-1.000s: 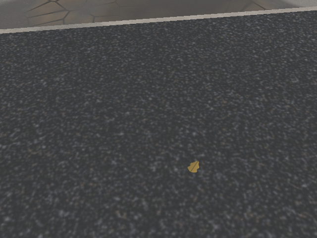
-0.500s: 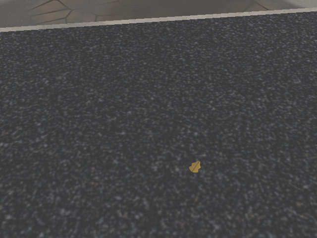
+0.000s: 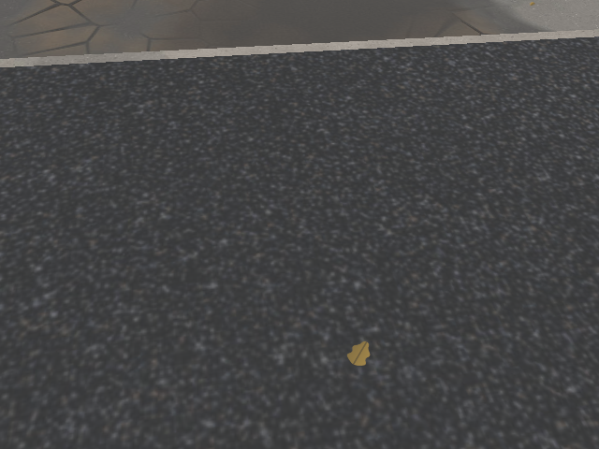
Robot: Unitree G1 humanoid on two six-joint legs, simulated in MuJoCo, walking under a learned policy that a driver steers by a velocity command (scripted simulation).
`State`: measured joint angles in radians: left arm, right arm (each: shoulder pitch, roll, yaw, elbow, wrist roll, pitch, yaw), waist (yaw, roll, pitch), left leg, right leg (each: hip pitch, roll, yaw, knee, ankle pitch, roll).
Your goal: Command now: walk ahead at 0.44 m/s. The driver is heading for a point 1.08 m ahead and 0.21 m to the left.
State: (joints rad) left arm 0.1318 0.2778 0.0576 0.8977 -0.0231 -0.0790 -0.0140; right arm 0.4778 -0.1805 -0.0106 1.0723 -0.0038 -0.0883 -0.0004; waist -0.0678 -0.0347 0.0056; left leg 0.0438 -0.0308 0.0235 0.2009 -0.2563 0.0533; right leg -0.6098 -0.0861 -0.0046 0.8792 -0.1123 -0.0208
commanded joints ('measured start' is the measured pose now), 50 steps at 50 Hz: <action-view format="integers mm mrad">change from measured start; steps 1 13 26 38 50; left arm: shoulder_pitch -196 306 141 235 55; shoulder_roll -3 202 114 115 58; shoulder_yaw -15 56 12 6 12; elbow -111 0 37 60 -19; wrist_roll -2 15 19 23 24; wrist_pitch -13 -8 -34 23 5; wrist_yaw -9 -13 11 23 24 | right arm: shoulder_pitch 34 105 -341 -116 -192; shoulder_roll -180 -64 -130 -292 -208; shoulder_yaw -28 -6 -52 -103 -67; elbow -40 -71 -240 -223 -189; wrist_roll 0 12 8 15 3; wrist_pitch -1 -11 -5 -23 -26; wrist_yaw -18 -1 -11 24 16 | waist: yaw -16 199 87 -73 67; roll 122 -195 -3 21 81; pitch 130 -425 70 -215 24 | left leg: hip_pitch -68 -642 -690 -41 -195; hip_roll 213 -37 180 145 244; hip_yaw -123 -124 -58 -85 -185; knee -118 1121 563 313 -88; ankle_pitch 307 -286 313 213 309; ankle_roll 112 -33 -55 101 187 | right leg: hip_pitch -74 1077 406 503 -70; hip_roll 24 -315 -81 -63 -65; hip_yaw -38 794 101 5 59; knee -192 -574 -801 -137 45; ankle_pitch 115 -281 95 419 9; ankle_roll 22 -353 -203 -86 18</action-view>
